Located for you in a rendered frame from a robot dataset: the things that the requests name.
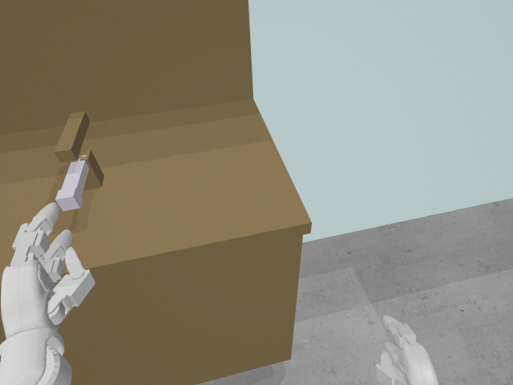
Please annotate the tap lever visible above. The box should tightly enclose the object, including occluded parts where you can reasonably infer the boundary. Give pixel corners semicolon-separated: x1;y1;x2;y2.
55;155;89;211

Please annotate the robot right hand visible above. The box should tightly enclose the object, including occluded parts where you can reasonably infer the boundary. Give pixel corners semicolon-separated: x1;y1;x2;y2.
376;315;438;385

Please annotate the left robot forearm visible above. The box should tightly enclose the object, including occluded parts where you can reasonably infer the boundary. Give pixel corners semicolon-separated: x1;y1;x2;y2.
0;327;72;385

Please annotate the counter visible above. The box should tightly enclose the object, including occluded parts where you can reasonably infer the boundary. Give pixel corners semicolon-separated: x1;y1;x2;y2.
0;0;312;385

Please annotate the robot left hand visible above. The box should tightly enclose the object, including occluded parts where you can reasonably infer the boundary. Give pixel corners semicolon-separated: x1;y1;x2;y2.
1;202;95;339

